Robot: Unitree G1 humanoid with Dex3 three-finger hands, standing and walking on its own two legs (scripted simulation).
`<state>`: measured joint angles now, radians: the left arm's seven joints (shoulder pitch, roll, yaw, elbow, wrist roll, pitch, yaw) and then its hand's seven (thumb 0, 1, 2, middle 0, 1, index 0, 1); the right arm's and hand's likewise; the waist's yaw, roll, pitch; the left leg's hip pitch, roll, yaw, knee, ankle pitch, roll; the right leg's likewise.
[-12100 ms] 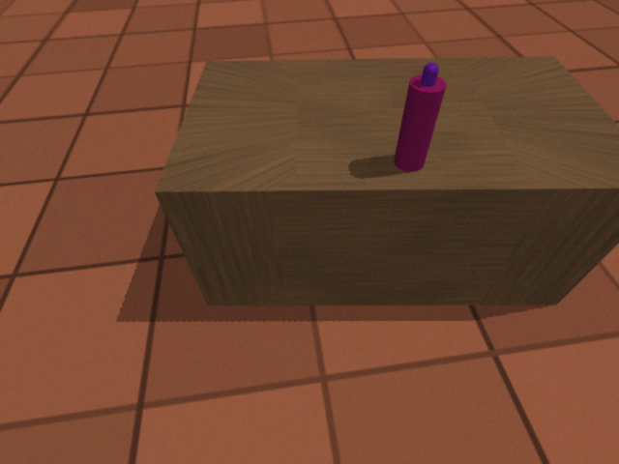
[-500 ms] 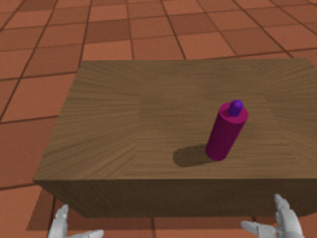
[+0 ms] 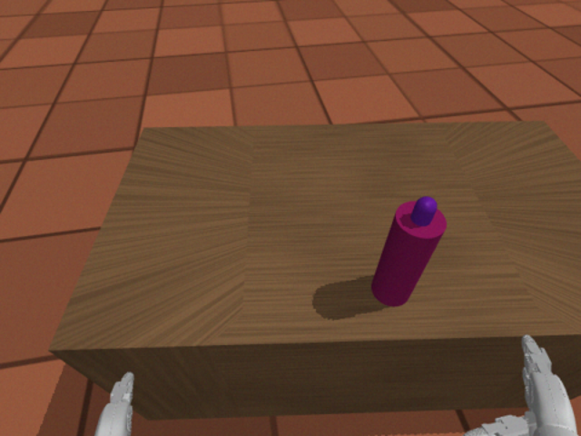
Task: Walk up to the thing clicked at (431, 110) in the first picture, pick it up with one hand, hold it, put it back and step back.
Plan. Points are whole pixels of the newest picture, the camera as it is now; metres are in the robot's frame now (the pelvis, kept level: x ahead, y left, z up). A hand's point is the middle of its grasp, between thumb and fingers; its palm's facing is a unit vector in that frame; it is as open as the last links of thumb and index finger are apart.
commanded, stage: rise first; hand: right
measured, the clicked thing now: (406, 251) +0.42 -0.20 -0.04
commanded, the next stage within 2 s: go down in 0.36 s
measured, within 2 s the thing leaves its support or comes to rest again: neither
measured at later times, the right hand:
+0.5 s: hand (514, 396) +0.17 -0.27 -0.01, palm faces +0.31 +0.88 -0.35, open 17.3 cm
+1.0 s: hand (536, 326) +0.25 -0.32 +0.01, palm faces +0.29 +0.94 -0.17, open 17.6 cm
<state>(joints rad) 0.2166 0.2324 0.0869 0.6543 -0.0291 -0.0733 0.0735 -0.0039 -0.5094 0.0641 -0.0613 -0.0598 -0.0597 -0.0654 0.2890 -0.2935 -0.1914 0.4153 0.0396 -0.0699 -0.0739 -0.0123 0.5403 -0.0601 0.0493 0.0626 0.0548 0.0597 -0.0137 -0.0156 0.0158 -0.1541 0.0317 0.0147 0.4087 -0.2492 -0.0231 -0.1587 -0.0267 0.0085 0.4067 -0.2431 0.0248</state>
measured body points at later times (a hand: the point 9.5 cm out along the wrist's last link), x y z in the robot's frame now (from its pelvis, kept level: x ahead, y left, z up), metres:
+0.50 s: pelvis -0.01 +0.00 +0.00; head -0.01 +0.01 +0.45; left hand +0.14 +0.26 -0.09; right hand +0.15 -0.31 +0.01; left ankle -0.02 +0.13 -0.74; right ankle -0.02 -0.14 -0.74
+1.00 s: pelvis -0.03 +0.00 -0.01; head -0.01 -0.02 +0.44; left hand +0.12 +0.27 -0.10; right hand +0.23 -0.37 +0.02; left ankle -0.02 +0.13 -0.74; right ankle -0.02 -0.14 -0.74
